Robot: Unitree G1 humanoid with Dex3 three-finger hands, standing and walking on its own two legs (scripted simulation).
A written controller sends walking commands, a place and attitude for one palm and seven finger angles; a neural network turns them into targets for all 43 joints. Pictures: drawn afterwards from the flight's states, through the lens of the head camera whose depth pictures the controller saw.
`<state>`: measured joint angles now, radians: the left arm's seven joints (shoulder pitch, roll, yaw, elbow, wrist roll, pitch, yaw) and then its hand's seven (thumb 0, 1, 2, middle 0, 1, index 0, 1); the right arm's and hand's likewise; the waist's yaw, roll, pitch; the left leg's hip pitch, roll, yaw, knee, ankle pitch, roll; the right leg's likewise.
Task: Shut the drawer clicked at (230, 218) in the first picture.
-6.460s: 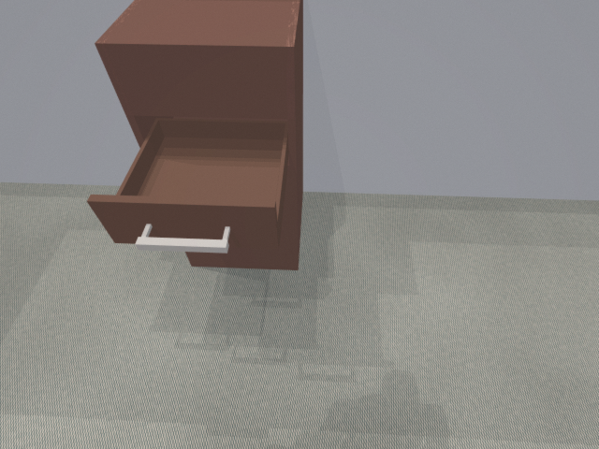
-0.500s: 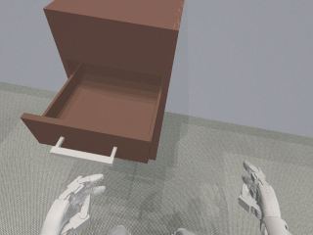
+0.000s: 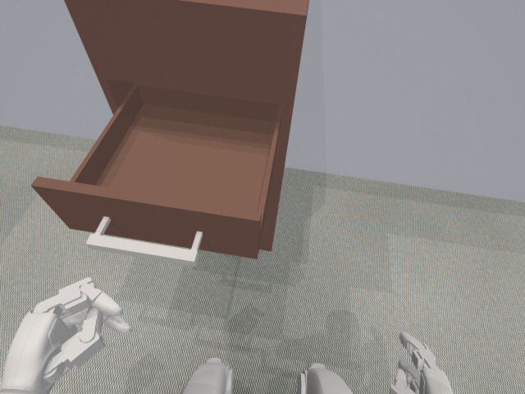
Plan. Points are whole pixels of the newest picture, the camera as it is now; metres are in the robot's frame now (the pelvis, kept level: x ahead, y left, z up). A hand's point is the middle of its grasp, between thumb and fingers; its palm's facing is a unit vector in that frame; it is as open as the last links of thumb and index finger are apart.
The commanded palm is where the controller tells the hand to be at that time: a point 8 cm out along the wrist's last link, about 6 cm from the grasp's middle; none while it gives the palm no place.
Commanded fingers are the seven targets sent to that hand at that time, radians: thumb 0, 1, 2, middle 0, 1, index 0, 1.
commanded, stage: raise the hand and make a fist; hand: left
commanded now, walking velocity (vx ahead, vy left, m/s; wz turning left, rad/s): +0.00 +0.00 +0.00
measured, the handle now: (147, 239) +0.37 +0.23 -0.04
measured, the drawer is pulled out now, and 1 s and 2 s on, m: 0.30 0.30 0.30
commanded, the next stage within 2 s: bring the fist close to the handle in 0.98 s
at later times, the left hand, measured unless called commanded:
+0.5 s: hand (106, 348) +0.18 +0.20 +0.04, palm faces -0.11 -0.99 -0.02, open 3.2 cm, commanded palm +0.16 +0.26 +0.06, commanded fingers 0.00 0.90 0.90 -1.40 -1.60 -1.40 -1.60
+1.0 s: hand (100, 342) +0.18 +0.21 +0.06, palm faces -0.04 -1.00 -0.09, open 3.3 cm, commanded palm +0.15 +0.26 +0.06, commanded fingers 0.00 0.90 0.90 -1.40 -1.60 -1.40 -1.60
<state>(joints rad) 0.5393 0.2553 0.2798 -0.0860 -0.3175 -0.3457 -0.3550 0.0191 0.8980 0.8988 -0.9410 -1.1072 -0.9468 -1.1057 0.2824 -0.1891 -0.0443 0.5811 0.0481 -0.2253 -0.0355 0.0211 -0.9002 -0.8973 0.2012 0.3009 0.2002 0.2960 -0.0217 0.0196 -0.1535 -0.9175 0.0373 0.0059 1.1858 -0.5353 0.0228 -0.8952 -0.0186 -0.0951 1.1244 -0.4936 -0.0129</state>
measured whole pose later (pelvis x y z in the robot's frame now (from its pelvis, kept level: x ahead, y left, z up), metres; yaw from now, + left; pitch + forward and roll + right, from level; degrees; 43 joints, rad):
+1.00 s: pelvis +0.02 +0.01 +0.00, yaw +1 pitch +16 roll -4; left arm 0.66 0.27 0.19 -0.21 -0.26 -0.38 -0.30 0.02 0.90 0.90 -1.39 -1.60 -1.40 -1.59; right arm 0.23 -0.20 -0.02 0.47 0.05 -0.17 -0.01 0.02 -0.90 -0.90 0.20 0.30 0.20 0.30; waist -0.01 0.02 -0.18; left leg -0.90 0.02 -0.01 1.19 -0.57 0.04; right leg -0.86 -0.03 -0.11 1.11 -0.52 0.01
